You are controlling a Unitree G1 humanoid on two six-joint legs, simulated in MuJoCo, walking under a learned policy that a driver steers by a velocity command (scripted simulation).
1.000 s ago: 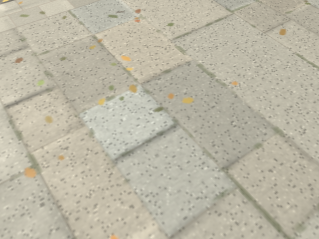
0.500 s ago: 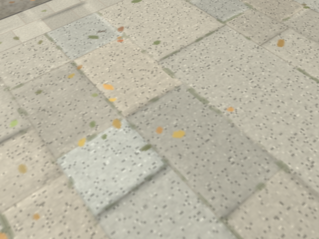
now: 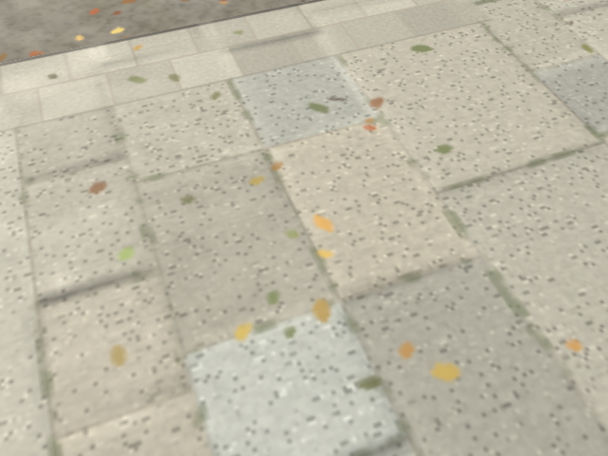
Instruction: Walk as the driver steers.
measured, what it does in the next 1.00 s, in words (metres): walks ahead, turning right: right foot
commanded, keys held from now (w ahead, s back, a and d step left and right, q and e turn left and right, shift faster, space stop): e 1.00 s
